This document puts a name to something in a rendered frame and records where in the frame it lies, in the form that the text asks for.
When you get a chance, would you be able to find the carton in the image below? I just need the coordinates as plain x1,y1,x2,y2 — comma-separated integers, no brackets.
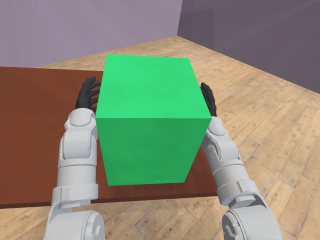
95,54,212,186

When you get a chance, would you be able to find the robot right hand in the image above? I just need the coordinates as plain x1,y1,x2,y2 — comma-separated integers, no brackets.
200,82,217,117

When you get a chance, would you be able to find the right robot upper arm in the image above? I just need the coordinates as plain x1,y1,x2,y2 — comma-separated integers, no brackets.
222,205,283,240

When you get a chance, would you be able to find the left robot upper arm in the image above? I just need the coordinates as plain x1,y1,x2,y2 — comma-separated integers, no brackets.
44,210,105,240

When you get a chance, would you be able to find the robot left hand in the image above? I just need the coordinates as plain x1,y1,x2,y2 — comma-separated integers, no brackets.
75,76,102,112

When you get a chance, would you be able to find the robot right forearm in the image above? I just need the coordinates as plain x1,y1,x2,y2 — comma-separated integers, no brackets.
200,116,283,240

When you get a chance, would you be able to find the table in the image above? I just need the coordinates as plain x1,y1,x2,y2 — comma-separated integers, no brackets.
0,66,218,209

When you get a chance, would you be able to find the robot left forearm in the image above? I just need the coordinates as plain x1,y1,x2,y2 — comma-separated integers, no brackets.
43,108,99,240

